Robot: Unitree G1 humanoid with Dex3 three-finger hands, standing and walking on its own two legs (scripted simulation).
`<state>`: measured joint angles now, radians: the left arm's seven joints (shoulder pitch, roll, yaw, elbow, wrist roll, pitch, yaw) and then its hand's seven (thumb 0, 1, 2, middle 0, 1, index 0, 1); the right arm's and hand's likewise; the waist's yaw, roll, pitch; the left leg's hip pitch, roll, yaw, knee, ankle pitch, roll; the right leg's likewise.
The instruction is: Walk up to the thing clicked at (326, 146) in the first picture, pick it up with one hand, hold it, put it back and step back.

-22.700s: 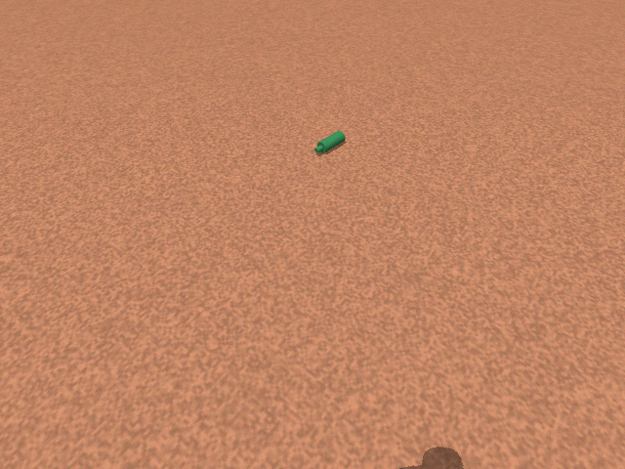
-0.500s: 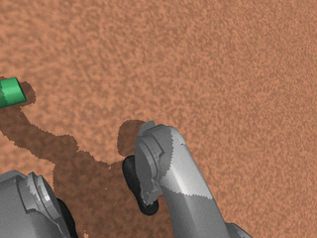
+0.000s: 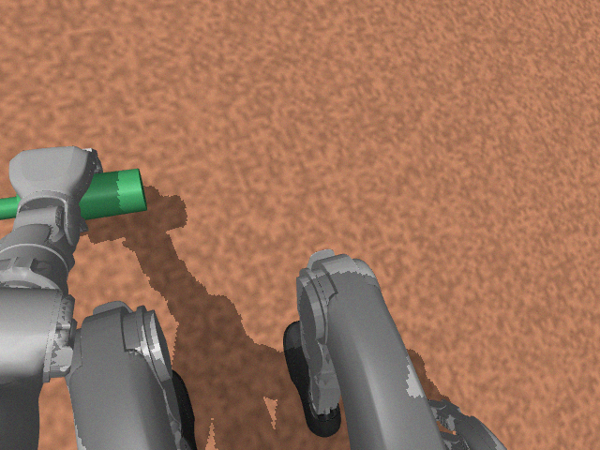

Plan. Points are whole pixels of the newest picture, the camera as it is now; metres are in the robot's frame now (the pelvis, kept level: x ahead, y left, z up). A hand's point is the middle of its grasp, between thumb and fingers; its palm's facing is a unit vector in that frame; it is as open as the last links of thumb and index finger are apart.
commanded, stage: settle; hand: left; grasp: from above
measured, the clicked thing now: (72, 199) +0.48 +0.23 -0.20
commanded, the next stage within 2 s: lift in 0.14 s
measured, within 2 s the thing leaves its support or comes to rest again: neither
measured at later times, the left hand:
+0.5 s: hand (36, 202) +0.45 +0.24 -0.12, palm faces -0.49 -0.04 -0.87, open 9.3 cm
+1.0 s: hand out of the picture +0.38 +0.26 +0.04, palm faces -0.45 -0.08 -0.89, open 9.4 cm
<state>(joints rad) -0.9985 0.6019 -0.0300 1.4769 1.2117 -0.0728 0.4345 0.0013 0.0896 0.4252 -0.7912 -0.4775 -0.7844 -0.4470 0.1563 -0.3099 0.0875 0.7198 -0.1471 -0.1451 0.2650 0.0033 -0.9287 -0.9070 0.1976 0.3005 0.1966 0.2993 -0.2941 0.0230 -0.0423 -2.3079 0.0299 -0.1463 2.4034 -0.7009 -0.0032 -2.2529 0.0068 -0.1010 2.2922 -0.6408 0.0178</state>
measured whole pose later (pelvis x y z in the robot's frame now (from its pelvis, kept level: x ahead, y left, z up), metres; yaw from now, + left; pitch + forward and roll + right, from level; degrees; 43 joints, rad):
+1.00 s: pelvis +0.00 +0.00 +0.16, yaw +6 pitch +32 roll -4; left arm -0.55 0.48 -0.15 0.83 1.04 0.03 0.15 0.00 0.07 0.49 -0.79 -0.43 -0.78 -0.42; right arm 0.17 -0.26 -0.04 0.64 0.00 0.05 0.01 0.01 -0.91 -0.90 0.20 0.30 0.20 0.30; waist -0.14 0.04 -0.19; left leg -1.79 0.02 -0.04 1.88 -0.65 0.01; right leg -1.76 -0.02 -0.03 1.83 -0.62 0.02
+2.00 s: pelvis +0.06 +0.02 +0.40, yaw +7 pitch +10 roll -1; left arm -0.28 0.39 -0.21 0.81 1.04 -0.02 0.15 -0.01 0.10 0.44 -0.84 -0.30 -0.82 -0.32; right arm 0.25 -0.24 -0.05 0.70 0.04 0.06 -0.04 0.01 -0.91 -0.90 0.20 0.30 0.20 0.30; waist -0.06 0.03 -0.08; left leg -0.65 0.02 0.02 0.87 -0.40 0.01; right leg -0.65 -0.01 0.01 0.83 -0.36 0.03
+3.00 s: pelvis +0.07 +0.01 +0.43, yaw +6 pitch +3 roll +0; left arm -0.22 0.40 -0.24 0.70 1.02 -0.04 0.02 -0.01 0.10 0.44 -0.82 -0.35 -0.80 -0.36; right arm 0.22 -0.26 -0.04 0.68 0.05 0.08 -0.05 0.01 -0.91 -0.90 0.20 0.30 0.20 0.30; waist -0.02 0.04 -0.02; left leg -0.36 0.02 0.03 0.60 -0.29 0.01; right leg -0.37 -0.02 0.01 0.58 -0.26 0.02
